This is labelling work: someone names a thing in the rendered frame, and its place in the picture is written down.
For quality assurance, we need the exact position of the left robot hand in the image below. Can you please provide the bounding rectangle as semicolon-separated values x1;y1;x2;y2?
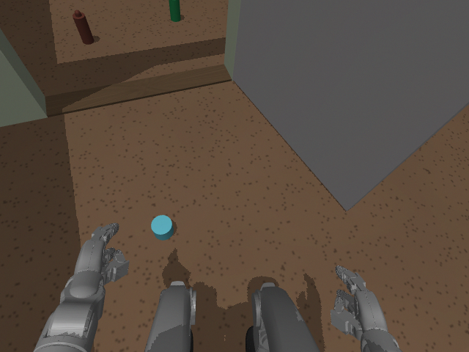
74;223;130;285

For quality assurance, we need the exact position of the right robot hand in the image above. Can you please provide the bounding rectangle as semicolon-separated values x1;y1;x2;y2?
330;265;388;341

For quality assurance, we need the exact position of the right robot arm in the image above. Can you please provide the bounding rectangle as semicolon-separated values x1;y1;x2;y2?
361;329;403;352

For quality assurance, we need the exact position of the left robot arm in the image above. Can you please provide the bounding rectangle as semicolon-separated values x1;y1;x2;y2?
33;271;106;352

